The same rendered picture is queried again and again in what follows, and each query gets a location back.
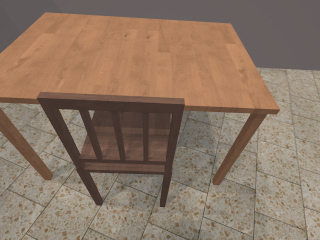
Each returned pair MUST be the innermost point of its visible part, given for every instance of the chair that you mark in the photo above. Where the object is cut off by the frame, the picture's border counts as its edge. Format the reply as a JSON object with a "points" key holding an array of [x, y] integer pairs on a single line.
{"points": [[126, 135]]}

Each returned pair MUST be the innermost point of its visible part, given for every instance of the table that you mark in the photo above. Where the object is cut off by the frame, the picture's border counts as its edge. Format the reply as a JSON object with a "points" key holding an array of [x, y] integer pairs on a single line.
{"points": [[204, 63]]}

